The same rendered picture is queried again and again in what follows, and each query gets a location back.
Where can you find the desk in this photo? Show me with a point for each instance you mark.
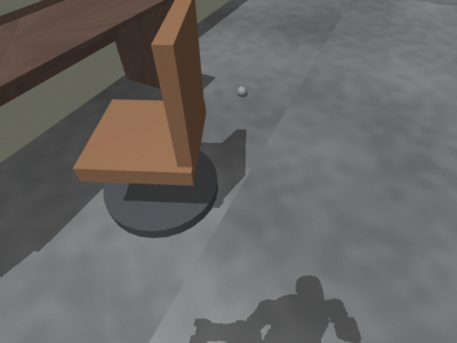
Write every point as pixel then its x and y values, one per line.
pixel 41 40

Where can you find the ball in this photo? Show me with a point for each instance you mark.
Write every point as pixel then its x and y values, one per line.
pixel 241 91

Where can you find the office chair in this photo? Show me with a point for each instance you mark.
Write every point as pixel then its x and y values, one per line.
pixel 157 181

